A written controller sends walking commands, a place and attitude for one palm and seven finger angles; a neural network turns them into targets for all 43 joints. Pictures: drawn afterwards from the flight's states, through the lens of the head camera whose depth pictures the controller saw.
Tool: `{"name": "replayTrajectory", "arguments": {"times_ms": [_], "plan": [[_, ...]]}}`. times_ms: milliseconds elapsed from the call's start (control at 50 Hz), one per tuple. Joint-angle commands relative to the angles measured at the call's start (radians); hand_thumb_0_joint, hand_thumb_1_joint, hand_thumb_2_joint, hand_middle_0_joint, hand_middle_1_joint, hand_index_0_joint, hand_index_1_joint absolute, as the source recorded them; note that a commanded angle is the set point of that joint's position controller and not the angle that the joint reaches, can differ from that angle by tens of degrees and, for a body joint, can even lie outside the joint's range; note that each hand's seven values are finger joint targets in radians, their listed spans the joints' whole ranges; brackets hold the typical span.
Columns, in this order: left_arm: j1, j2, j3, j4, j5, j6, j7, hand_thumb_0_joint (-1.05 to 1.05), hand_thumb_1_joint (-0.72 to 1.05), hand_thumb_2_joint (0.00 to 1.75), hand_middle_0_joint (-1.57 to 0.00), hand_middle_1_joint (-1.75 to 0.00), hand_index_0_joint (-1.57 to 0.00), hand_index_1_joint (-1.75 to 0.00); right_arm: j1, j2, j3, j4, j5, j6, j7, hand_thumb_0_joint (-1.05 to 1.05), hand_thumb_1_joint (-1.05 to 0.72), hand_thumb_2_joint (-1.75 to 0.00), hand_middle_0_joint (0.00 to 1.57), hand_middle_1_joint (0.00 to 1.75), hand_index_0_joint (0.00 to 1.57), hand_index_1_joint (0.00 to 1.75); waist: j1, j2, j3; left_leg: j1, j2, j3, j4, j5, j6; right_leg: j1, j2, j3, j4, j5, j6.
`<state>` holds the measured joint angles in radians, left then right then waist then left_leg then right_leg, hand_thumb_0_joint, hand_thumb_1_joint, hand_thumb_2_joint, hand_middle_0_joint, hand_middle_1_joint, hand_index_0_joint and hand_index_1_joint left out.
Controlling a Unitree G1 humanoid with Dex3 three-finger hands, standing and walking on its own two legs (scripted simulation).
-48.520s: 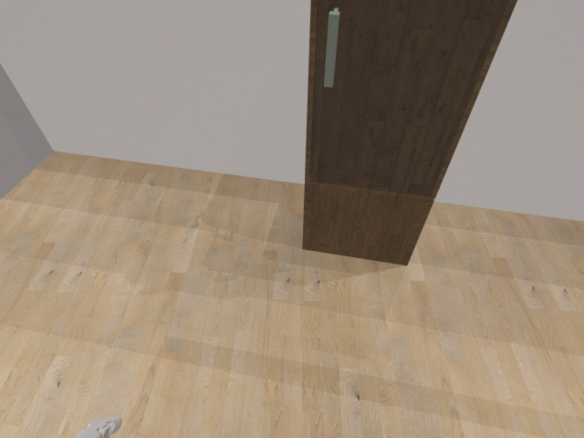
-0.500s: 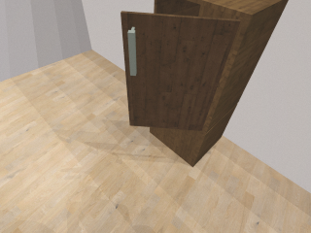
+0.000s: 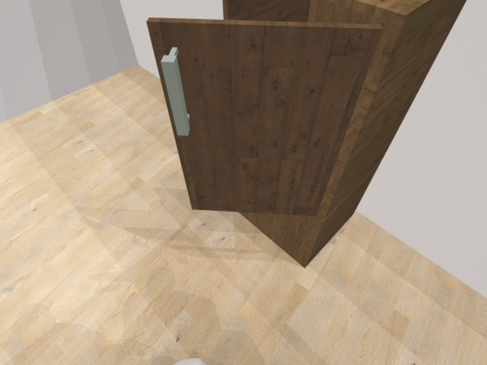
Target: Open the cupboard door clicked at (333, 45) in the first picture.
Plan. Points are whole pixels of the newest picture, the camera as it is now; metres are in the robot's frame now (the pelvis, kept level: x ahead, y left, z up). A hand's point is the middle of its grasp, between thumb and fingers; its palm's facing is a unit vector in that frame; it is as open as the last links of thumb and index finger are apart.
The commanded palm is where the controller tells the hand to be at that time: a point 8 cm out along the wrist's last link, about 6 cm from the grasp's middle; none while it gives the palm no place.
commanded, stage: come to a stop and stand still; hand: left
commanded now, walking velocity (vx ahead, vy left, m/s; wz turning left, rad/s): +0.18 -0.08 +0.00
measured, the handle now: (179, 93) +0.59 +0.15 +0.12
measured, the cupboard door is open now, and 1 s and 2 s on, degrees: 41 41 41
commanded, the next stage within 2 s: look again from close up in 1.36 s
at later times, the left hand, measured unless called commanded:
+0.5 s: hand out of the picture +0.06 +0.17 -0.17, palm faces +0.05 -0.96 -0.29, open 7.3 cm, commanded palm none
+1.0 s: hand out of the picture +0.00 +0.19 -0.18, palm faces +0.08 -0.98 -0.20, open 7.3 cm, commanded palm none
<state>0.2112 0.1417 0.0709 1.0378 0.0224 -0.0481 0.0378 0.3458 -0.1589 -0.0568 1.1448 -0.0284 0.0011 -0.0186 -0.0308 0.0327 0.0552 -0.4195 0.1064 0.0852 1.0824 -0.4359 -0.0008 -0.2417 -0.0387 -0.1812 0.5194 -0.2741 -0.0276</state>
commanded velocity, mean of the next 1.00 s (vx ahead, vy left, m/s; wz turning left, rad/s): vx -0.04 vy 0.06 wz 0.00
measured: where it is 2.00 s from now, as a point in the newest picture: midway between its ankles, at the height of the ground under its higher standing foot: outside the picture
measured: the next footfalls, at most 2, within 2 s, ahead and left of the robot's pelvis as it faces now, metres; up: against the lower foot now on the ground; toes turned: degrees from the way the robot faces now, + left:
left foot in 0.14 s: +0.13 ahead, +0.11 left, +0.00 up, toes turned +8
right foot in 0.52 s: +0.07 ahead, -0.16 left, +0.00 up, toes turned -6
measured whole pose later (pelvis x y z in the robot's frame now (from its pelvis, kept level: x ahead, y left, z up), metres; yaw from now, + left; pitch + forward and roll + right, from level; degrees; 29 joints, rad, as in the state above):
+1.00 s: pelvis +0.00 +0.00 +0.00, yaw -1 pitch +0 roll +0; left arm 0.31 0.19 0.06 1.05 0.02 0.04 0.03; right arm 0.27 -0.18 -0.04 1.06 -0.02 0.01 -0.01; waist 0.03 -0.04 0.03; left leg -0.20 0.01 0.05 0.50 -0.29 0.00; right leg -0.28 -0.09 -0.04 0.54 -0.27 0.04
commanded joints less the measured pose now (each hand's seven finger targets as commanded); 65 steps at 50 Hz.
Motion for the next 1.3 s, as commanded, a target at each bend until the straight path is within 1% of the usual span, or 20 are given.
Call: {"name": "replayTrajectory", "arguments": {"times_ms": [0, 80, 120, 140, 220, 340, 440, 460, 480, 500, 540, 620, 800, 900, 960, 980, 1000, 1140, 1200, 1280], "plan": [[0.105, 0.109, 0.000, 0.006, 0.011, -0.008, -0.010, 0.00, 0.90, 0.90, -0.20, -0.30, -0.20, -0.30, 0.034, 0.034, 0.010, -0.071, 0.003, -0.020, 0.015, 0.00, -0.90, -0.90, 0.20, 0.30, 0.20, 0.30, 0.004, -0.141, 0.018, 0.034, 0.015, 0.020, -0.239, 0.072, -0.017, -0.047, -0.235, 0.169, -0.266, 0.219, -0.150], [0.103, 0.095, -0.015, 0.020, -0.006, 0.008, -0.009, 0.00, 0.90, 0.90, -0.20, -0.30, -0.20, -0.30, 0.042, 0.018, 0.024, -0.052, 0.009, -0.038, 0.002, 0.00, -0.90, -0.90, 0.20, 0.30, 0.20, 0.30, -0.006, -0.067, -0.043, 0.257, -0.035, 0.040, -0.609, 0.352, -0.034, -0.008, -0.147, 0.128, -0.102, 0.353, -0.084], [0.175, 0.049, -0.031, 0.024, -0.013, 0.021, -0.006, 0.00, 0.90, 0.90, -0.20, -0.30, -0.20, -0.30, 0.044, -0.107, 0.008, -0.065, 0.010, -0.054, -0.015, 0.00, -0.90, -0.90, 0.20, 0.30, 0.20, 0.30, 0.018, 0.146, -0.124, 0.381, 0.164, -0.156, -0.651, 0.887, 0.051, -0.035, -0.060, 0.096, -0.004, 0.113, 0.020], [0.198, 0.045, -0.034, 0.033, -0.013, 0.032, 0.000, 0.00, 0.90, 0.90, -0.20, -0.30, -0.20, -0.30, -0.003, -0.141, 0.004, -0.071, 0.013, -0.041, -0.019, 0.00, -0.90, -0.90, 0.20, 0.30, 0.20, 0.30, 0.031, 0.162, -0.120, 0.328, 0.228, -0.168, -0.656, 0.960, 0.111, 0.013, -0.049, 0.087, 0.017, -0.057, 0.035], [0.173, 0.085, -0.023, 0.013, -0.003, 0.067, 0.010, 0.00, 0.90, 0.90, -0.20, -0.30, -0.20, -0.30, -0.048, -0.141, -0.004, -0.090, 0.015, -0.020, -0.047, 0.00, -0.90, -0.90, 0.20, 0.30, 0.20, 0.30, 0.011, 0.205, -0.018, 0.346, 0.264, -0.171, -0.702, 1.276, 0.186, -0.124, -0.029, 0.148, 0.317, -0.284, 0.044], [0.167, 0.069, 0.008, -0.043, -0.003, 0.084, 0.005, 0.00, 0.90, 0.90, -0.20, -0.30, -0.20, -0.30, -0.167, -0.187, -0.043, -0.159, 0.007, 0.005, -0.041, 0.00, -0.90, -0.90, 0.20, 0.30, 0.20, 0.30, 0.032, 0.065, -0.157, 0.392, 0.261, -0.105, -0.657, 1.023, 0.200, -0.196, -0.009, 0.203, 0.478, -0.234, 0.049], [0.255, 0.050, 0.007, -0.048, 0.005, 0.073, -0.001, 0.00, 0.90, 0.90, -0.20, -0.30, -0.20, -0.30, -0.249, -0.163, -0.047, -0.189, 0.006, 0.018, -0.016, 0.00, -0.90, -0.90, 0.20, 0.30, 0.20, 0.30, 0.083, 0.099, -0.152, 0.161, 0.181, -0.059, -0.613, 0.507, 0.119, 0.043, -0.015, 0.125, 0.108, -0.002, 0.048], [0.289, 0.080, 0.008, -0.042, 0.012, 0.063, 0.001, 0.00, 0.90, 0.90, -0.20, -0.30, -0.20, -0.30, -0.241, -0.131, -0.040, -0.192, 0.012, 0.023, -0.009, 0.00, -0.90, -0.90, 0.20, 0.30, 0.20, 0.30, 0.098, -0.006, -0.133, 0.091, 0.107, -0.035, -0.542, 0.286, 0.072, 0.097, -0.027, 0.144, -0.038, 0.097, 0.052], [0.253, 0.154, 0.010, -0.052, 0.023, 0.049, 0.007, 0.00, 0.90, 0.90, -0.20, -0.30, -0.20, -0.30, -0.206, -0.056, -0.029, -0.197, 0.017, 0.031, -0.001, 0.00, -0.90, -0.90, 0.20, 0.30, 0.20, 0.30, 0.078, -0.264, -0.076, 0.008, -0.034, 0.023, -0.387, 0.000, 0.002, 0.044, -0.187, 0.355, -0.209, 0.150, 0.017], [0.194, 0.212, 0.011, -0.084, 0.020, 0.049, 0.008, 0.00, 0.90, 0.90, -0.20, -0.30, -0.20, -0.30, -0.226, -0.041, -0.025, -0.219, 0.018, 0.044, 0.004, 0.00, -0.90, -0.90, 0.20, 0.30, 0.20, 0.30, 0.076, -0.373, -0.025, -0.020, -0.085, -0.028, -0.242, -0.127, -0.016, -0.076, -0.332, 0.527, -0.292, 0.165, -0.069], [0.113, 0.205, 0.008, -0.111, 0.018, 0.050, 0.004, 0.00, 0.90, 0.90, -0.20, -0.30, -0.20, -0.30, -0.237, -0.060, -0.027, -0.209, 0.010, 0.056, 0.015, 0.00, -0.90, -0.90, 0.20, 0.30, 0.20, 0.30, 0.054, -0.201, 0.032, -0.016, -0.065, -0.102, -0.101, -0.038, -0.009, -0.189, -0.308, 0.482, -0.323, -0.071, -0.120], [0.085, 0.183, 0.010, -0.119, 0.008, 0.037, 0.002, 0.00, 0.90, 0.90, -0.20, -0.30, -0.20, -0.30, -0.143, -0.115, -0.030, -0.157, 0.004, 0.043, 0.024, 0.00, -0.90, -0.90, 0.20, 0.30, 0.20, 0.30, 0.042, -0.217, 0.035, -0.101, -0.066, -0.112, -0.005, 0.119, -0.028, -0.050, -0.249, 0.406, -0.291, -0.004, -0.088], [0.192, 0.209, 0.027, -0.069, 0.015, 0.038, 0.001, 0.00, 0.90, 0.90, -0.20, -0.30, -0.20, -0.30, -0.147, -0.089, -0.006, -0.174, 0.010, 0.021, 0.019, 0.00, -0.90, -0.90, 0.20, 0.30, 0.20, 0.30, 0.109, -0.198, -0.047, -0.054, -0.070, -0.064, -0.310, 0.013, -0.042, 0.186, -0.291, 0.408, -0.262, 0.120, -0.143], [0.086, 0.194, 0.021, -0.061, 0.002, 0.055, -0.006, 0.00, 0.90, 0.90, -0.20, -0.30, -0.20, -0.30, 0.021, -0.059, 0.005, -0.109, 0.017, 0.001, 0.007, 0.00, -0.90, -0.90, 0.20, 0.30, 0.20, 0.30, 0.026, -0.189, -0.054, 0.304, -0.096, -0.019, -0.694, 0.207, -0.022, -0.041, -0.189, 0.292, -0.180, -0.001, -0.058], [0.090, 0.084, -0.011, -0.064, -0.004, 0.068, -0.010, 0.00, 0.90, 0.90, -0.20, -0.30, -0.20, -0.30, 0.003, -0.190, -0.007, -0.127, 0.009, -0.006, -0.007, 0.00, -0.90, -0.90, 0.20, 0.30, 0.20, 0.30, 0.035, 0.204, -0.015, 0.192, 0.202, -0.337, -0.894, 0.135, 0.103, -0.118, -0.027, 0.112, 0.097, -0.176, 0.047], [0.078, 0.077, -0.013, -0.062, -0.002, 0.067, -0.011, 0.00, 0.90, 0.90, -0.20, -0.30, -0.20, -0.30, -0.047, -0.187, -0.002, -0.139, 0.001, -0.002, -0.008, 0.00, -0.90, -0.90, 0.20, 0.30, 0.20, 0.30, 0.047, 0.145, 0.028, 0.061, 0.200, -0.328, -0.918, 0.052, 0.131, -0.062, -0.030, 0.130, 0.140, -0.165, 0.044], [0.069, 0.072, -0.017, -0.038, 0.007, 0.074, -0.009, 0.00, 0.90, 0.90, -0.20, -0.30, -0.20, -0.30, -0.082, -0.142, 0.008, -0.130, 0.002, -0.012, -0.011, 0.00, -0.90, -0.90, 0.20, 0.30, 0.20, 0.30, 0.051, 0.207, 0.064, 0.042, 0.150, -0.298, -0.956, 0.059, 0.121, -0.059, -0.036, 0.138, 0.184, -0.151, 0.044], [0.127, 0.069, -0.034, 0.026, -0.008, 0.052, -0.008, 0.00, 0.90, 0.90, -0.20, -0.30, -0.20, -0.30, -0.011, -0.117, 0.023, -0.070, 0.011, -0.028, -0.032, 0.00, -0.90, -0.90, 0.20, 0.30, 0.20, 0.30, 0.056, 0.030, -0.059, 0.332, 0.078, -0.171, -0.734, 0.734, 0.111, 0.003, -0.034, 0.133, -0.054, 0.011, 0.047], [0.155, 0.103, -0.036, 0.055, -0.008, 0.036, 0.000, 0.00, 0.90, 0.90, -0.20, -0.30, -0.20, -0.30, -0.010, -0.079, 0.029, -0.062, 0.023, -0.033, -0.027, 0.00, -0.90, -0.90, 0.20, 0.30, 0.20, 0.30, 0.047, -0.052, -0.076, 0.260, 0.008, -0.117, -0.701, 0.550, 0.037, 0.126, -0.109, 0.221, -0.135, 0.329, 0.007], [0.126, 0.085, -0.047, 0.064, -0.007, 0.039, 0.001, 0.00, 0.90, 0.90, -0.20, -0.30, -0.20, -0.30, -0.010, -0.078, 0.031, -0.035, 0.018, -0.024, -0.023, 0.00, -0.90, -0.90, 0.20, 0.30, 0.20, 0.30, 0.034, -0.132, -0.014, 0.253, 0.005, -0.115, -0.739, 0.439, 0.026, 0.081, -0.095, 0.202, -0.138, 0.261, 0.009]]}}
